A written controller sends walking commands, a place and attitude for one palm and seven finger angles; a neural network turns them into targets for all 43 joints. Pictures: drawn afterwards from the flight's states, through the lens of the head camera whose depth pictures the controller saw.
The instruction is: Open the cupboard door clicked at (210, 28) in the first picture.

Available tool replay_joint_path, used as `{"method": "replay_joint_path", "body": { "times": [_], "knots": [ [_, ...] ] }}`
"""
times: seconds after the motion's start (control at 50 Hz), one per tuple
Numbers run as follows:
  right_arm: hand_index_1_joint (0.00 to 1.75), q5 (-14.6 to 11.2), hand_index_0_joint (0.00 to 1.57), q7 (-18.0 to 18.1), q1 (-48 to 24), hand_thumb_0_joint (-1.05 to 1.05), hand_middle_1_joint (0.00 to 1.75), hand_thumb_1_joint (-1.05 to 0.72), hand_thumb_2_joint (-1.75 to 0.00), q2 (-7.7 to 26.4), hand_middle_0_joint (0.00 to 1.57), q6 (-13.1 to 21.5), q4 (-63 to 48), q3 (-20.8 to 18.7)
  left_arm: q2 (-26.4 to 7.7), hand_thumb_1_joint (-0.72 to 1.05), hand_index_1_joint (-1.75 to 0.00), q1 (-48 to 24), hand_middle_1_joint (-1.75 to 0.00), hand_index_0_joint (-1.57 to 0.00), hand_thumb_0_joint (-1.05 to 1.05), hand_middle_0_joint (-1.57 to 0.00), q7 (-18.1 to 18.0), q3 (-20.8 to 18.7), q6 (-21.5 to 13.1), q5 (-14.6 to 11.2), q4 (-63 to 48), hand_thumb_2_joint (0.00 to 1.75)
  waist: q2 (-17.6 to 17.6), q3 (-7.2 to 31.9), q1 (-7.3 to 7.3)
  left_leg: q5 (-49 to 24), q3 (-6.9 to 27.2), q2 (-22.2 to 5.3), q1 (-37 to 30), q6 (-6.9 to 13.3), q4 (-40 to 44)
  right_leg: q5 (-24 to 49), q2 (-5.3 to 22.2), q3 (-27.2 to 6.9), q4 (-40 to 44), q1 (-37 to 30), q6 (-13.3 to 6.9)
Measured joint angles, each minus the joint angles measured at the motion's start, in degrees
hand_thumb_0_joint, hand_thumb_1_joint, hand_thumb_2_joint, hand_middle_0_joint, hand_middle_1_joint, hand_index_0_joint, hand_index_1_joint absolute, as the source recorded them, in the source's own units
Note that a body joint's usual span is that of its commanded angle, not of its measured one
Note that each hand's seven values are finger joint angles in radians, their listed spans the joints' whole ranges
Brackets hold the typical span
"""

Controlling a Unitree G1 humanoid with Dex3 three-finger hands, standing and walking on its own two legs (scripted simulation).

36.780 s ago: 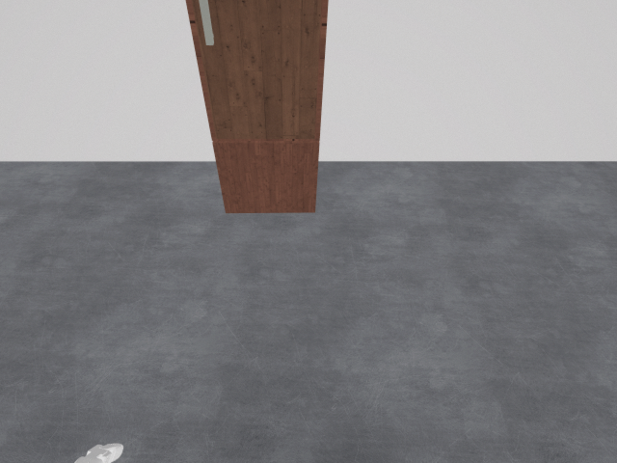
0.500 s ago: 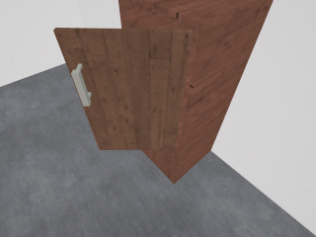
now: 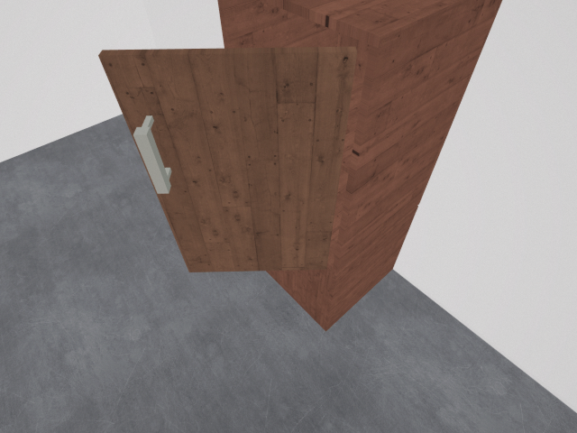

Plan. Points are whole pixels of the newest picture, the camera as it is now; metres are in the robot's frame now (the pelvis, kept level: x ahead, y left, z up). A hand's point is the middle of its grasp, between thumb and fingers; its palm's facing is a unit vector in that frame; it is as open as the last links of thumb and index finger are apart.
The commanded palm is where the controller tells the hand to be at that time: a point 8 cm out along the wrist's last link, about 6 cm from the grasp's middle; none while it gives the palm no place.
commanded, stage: look again from close up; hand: left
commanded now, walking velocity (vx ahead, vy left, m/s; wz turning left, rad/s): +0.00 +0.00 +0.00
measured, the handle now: (156, 155) +0.53 +0.27 +0.08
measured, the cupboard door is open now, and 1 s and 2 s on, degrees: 49 49 49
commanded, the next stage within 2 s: raise the hand with hooked fingers in 0.36 s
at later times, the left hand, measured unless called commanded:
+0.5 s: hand out of the picture +0.01 +0.23 -0.17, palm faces +0.06 -0.98 -0.20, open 7.4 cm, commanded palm +0.09 +0.27 -0.07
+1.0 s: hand out of the picture +0.12 +0.24 -0.03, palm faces +0.26 -0.96 -0.08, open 9.3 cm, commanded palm +0.13 +0.29 -0.01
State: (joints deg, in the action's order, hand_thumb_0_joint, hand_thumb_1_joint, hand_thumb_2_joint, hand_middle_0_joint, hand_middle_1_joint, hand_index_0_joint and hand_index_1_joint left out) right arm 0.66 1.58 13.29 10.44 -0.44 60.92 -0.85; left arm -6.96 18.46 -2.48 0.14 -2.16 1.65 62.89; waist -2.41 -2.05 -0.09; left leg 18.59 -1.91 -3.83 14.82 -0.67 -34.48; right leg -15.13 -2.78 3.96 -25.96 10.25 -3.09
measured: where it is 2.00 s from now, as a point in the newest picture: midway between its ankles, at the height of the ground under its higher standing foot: outside the picture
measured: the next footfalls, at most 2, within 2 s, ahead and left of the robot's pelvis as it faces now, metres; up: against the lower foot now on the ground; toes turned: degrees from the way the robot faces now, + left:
none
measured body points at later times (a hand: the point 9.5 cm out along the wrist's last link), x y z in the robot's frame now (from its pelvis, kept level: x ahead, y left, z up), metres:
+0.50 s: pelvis -0.01 +0.05 +0.00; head +0.01 +0.05 +0.45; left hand +0.01 +0.28 -0.15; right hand -0.01 -0.18 -0.15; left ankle +0.00 +0.13 -0.74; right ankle -0.01 -0.09 -0.74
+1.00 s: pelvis -0.03 +0.00 -0.07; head +0.01 +0.03 +0.37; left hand +0.11 +0.29 -0.02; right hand +0.22 -0.22 -0.11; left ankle +0.00 +0.13 -0.74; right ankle -0.01 -0.09 -0.74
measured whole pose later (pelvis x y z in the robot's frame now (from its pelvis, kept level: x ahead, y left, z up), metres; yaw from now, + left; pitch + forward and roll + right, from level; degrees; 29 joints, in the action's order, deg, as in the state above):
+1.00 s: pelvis -0.03 +0.00 -0.07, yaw +3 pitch +11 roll -2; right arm -0.4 2.5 8.5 15.2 14.0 29.3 -2.0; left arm -12.7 30.6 13.2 -13.8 -28.5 -15.9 -1.2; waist 1.2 6.3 3.7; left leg 28.2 2.5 -1.9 45.6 -0.8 -63.0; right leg -29.7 0.1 8.2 -60.4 41.6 -3.1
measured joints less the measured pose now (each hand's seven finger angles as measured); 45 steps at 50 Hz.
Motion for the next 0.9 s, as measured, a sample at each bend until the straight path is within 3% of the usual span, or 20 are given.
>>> {"method": "replay_joint_path", "body": {
  "times": [0.04, 0.24, 0.48, 0.5, 0.52, 0.56, 0.6, 0.64, 0.7, 0.74, 0.78, 0.84, 0.9],
  "knots": [
    [0.3, 0.1, 0.2, 0.2, 0.2, 0.0, 0.3, -0.91, -0.9, 0.1, 0.19, 0.8, -1.0, -0.1, 0.0, 0.91, -0.3, 0.1, -0.3, -0.2, 0.0, -0.2, 0.0, 0.1, 0.4, -0.1, -0.2, 0.9, -0.5, 0.3, -0.59, -1.7, 0.0, 0.8, -1.4, 0.2, 3.0, -1.2, 0.4, 0.1, -2.2, 0.6, 0.6],
    [0.3, 0.6, 0.2, 0.2, 2.2, 0.01, 0.3, -0.95, -0.9, -0.5, 0.2, 1.1, -0.9, 1.3, -2.2, 0.91, -0.3, -2.1, -0.3, -0.2, 0.0, -0.2, 0.6, 0.0, 1.8, -0.4, -2.1, 0.9, 2.0, 1.8, 0.25, -3.0, -1.8, 4.2, -3.3, 2.6, 5.7, -1.0, 3.8, -1.6, -2.5, 0.4, 3.1],
    [0.3, 0.3, 0.2, -0.4, 4.1, 0.0, 0.3, -0.91, -0.9, -1.6, 0.2, 1.2, 1.1, 2.3, -3.2, 0.91, -0.3, -2.4, -0.3, -0.2, 0.0, -0.19, 0.5, 0.3, 2.0, -0.4, -1.5, 0.9, 2.8, 0.2, 0.0, -4.5, -2.2, 5.2, -2.7, 3.6, 7.8, 0.4, 4.8, -1.9, -0.7, 1.0, 4.2],
    [0.3, -0.4, 0.2, -0.4, 4.9, 0.0, 0.3, -0.91, -0.9, -1.5, 0.2, 1.7, -1.1, 2.5, -3.0, 0.91, -0.3, 0.6, -0.3, -0.2, 0.01, -0.19, 0.5, -1.0, 5.6, -2.6, -10.5, 0.9, 2.8, -0.1, -0.28, -4.1, -2.0, 5.1, -2.0, 3.6, 6.9, 0.3, 4.8, -1.7, -1.0, 1.4, 4.2],
    [0.3, -0.9, 0.2, 0.5, 6.2, 0.01, 0.3, -0.91, -0.9, -1.3, 0.2, 4.0, -3.4, 2.8, -3.0, 0.91, -0.31, 4.2, -0.3, -0.2, 0.01, -0.2, -0.1, -1.9, 6.9, -4.0, -21.8, 0.89, 3.2, -0.2, 0.03, -4.0, -2.2, 5.4, -1.9, 3.5, 6.7, -0.1, 5.0, -1.9, -2.2, 2.1, 3.6],
    [0.3, -1.9, 0.2, 1.8, 7.8, 0.01, 0.3, -0.92, -0.9, -0.6, 0.2, 9.8, -5.8, 2.7, -3.5, 0.9, -0.31, 8.5, -0.31, -0.2, 0.02, -0.2, -2.9, -1.9, 3.9, -5.9, -38.4, 0.89, 3.8, 1.3, 0.47, -3.8, -2.6, 6.2, -1.2, 3.4, 6.4, -1.7, 5.8, -2.3, -5.1, 3.9, 2.6],
    [0.3, -2.5, 0.2, 2.0, 7.7, 0.02, 0.3, -0.92, -0.9, 0.7, 0.2, 12.8, -8.7, 2.0, -3.2, 0.88, -0.32, 8.5, -0.32, -0.2, 0.02, -0.2, -4.3, -2.1, 1.7, -8.3, -48.8, 0.88, 3.1, 2.8, -0.39, -3.2, -2.0, 6.6, 0.1, 3.6, 4.7, -2.9, 6.4, -1.7, -6.8, 4.9, 3.1],
    [0.3, -2.1, 0.2, 2.0, 5.9, 0.02, 0.3, -0.92, -0.9, 2.1, 0.2, 14.5, -11.8, 1.3, -2.8, 0.86, -0.34, 5.6, -0.33, -0.2, 0.02, -0.2, -3.5, -3.2, -3.0, -9.3, -54.0, 0.87, 1.8, 4.3, -1.6, -2.0, -1.3, 6.3, 3.0, 3.7, 1.5, -3.4, 6.3, -1.0, -8.4, 6.7, 3.9],
    [0.3, -1.2, 0.2, 0.9, 1.9, 0.01, 0.3, -0.91, -0.9, 2.7, 0.2, 15.2, -16.9, 0.1, -3.0, 0.81, -0.37, 1.4, -0.37, -0.2, 0.01, -0.2, 1.4, -6.6, -13.4, -11.0, -55.6, 0.85, 2.1, 7.3, -2.3, 0.2, -1.7, 5.3, 9.7, 3.2, -4.6, -5.2, 5.6, -1.4, -14.1, 13.6, 3.6],
    [0.3, -0.9, 0.2, -0.4, -0.7, 0.01, 0.3, -0.91, -0.9, 2.5, 0.2, 15.1, -20.5, -0.7, -3.4, 0.77, -0.4, 0.3, -0.39, -0.2, 0.01, -0.2, 7.0, -8.7, -20.9, -12.8, -55.2, 0.83, 3.6, 8.6, -2.14, 2.2, -2.1, 4.5, 14.8, 2.6, -9.6, -7.1, 5.0, -1.9, -19.3, 19.0, 3.1],
    [0.3, -0.9, 0.2, -1.5, -2.7, 0.01, 0.3, -0.91, -0.9, 2.7, 0.2, 14.9, -24.4, -1.5, -3.8, 0.73, -0.42, 1.1, -0.42, -0.21, 0.0, -0.21, 13.0, -10.0, -26.2, -14.5, -54.4, 0.82, 4.8, 8.7, -1.78, 4.2, -1.9, 3.7, 19.1, 2.3, -14.6, -9.0, 4.4, -1.7, -24.0, 23.2, 2.7],
    [0.3, -1.2, 0.2, -1.9, -4.4, 0.01, 0.3, -0.91, -0.9, 3.9, 0.2, 14.2, -29.4, -2.2, -4.6, 0.66, -0.46, 5.6, -0.46, -0.21, 0.0, -0.21, 18.5, -10.8, -26.4, -15.7, -54.8, 0.79, 5.9, 8.7, -0.45, 6.7, -1.2, 3.0, 24.1, 1.7, -20.6, -10.1, 4.0, -1.0, -29.5, 27.9, 1.8],
    [0.3, -1.3, 0.2, -1.2, -4.9, 0.01, 0.3, -0.9, -0.9, 5.1, 0.2, 13.7, -32.3, -2.6, -5.1, 0.59, -0.51, 10.3, -0.5, -0.22, 0.01, -0.22, 19.0, -11.7, -23.2, -16.5, -56.5, 0.76, 5.4, 8.8, 1.37, 8.4, 0.8, 2.5, 27.7, 0.9, -24.8, -13.3, 3.6, 0.8, -32.9, 30.4, 1.0]
  ]
}}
